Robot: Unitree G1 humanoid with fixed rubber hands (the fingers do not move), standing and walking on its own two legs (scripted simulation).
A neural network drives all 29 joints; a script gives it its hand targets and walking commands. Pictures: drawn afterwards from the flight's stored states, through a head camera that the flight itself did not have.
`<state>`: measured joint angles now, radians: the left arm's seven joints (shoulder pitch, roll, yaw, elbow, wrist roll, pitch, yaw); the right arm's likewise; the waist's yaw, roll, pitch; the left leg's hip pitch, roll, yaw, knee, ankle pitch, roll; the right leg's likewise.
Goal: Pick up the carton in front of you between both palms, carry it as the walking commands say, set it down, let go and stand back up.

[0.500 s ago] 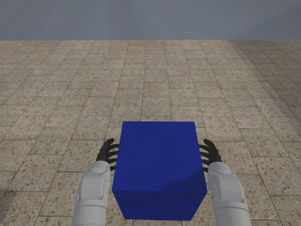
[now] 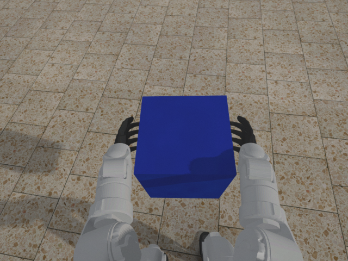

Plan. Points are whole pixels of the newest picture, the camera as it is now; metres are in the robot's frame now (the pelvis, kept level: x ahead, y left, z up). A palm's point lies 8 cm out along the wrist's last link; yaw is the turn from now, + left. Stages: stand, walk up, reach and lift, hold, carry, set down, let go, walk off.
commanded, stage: set down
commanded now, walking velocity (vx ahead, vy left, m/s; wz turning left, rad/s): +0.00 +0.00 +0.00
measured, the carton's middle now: (184, 152) +0.40 -0.01 -0.09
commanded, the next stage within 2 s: none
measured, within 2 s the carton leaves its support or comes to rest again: rests again in 1.92 s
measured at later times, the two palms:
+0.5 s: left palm (143, 153) +0.45 +0.12 -0.19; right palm (234, 157) +0.42 -0.18 -0.20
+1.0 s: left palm (158, 159) +0.49 +0.09 -0.36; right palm (232, 163) +0.46 -0.21 -0.36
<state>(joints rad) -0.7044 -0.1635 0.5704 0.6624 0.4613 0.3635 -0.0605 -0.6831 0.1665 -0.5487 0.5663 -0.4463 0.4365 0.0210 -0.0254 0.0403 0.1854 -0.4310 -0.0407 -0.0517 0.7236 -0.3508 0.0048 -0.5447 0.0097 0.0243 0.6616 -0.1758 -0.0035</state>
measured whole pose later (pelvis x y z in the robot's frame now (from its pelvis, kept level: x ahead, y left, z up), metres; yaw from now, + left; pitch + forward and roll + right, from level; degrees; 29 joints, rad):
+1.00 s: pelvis -0.04 +0.00 -0.25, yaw +5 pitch +47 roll +4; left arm -1.18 0.00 0.42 0.69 0.16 0.30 0.10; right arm -1.14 -0.09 -0.49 0.63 -0.23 0.34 -0.01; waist -0.09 0.07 -0.02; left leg -1.96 -0.10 0.00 1.76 -0.62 -0.02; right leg -2.10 -0.01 0.05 1.67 -0.39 0.01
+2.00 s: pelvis -0.06 +0.01 -0.36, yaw +6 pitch +36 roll +0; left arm -1.62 0.22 0.13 1.01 -0.07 0.26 0.17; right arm -1.51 -0.35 -0.41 0.94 -0.08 0.27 0.04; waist -0.16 0.08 0.47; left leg -2.15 -0.18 0.00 2.20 -0.70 -0.03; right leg -2.26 -0.06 0.04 2.09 -0.46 0.02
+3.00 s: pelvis -0.06 +0.00 -0.37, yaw +5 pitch +35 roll +0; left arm -1.66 0.39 -0.05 1.02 -0.19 0.18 0.13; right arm -1.60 -0.49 -0.35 1.17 0.12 0.07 0.00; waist -0.13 0.03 0.52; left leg -2.13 -0.16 -0.04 2.22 -0.72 -0.06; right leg -2.26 -0.06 0.01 2.10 -0.46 -0.01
